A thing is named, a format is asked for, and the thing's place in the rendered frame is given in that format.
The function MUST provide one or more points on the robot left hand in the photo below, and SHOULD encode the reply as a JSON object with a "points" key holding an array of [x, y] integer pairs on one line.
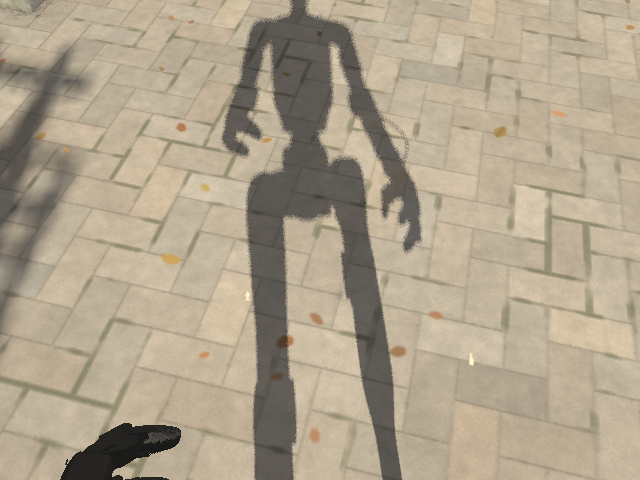
{"points": [[118, 447]]}

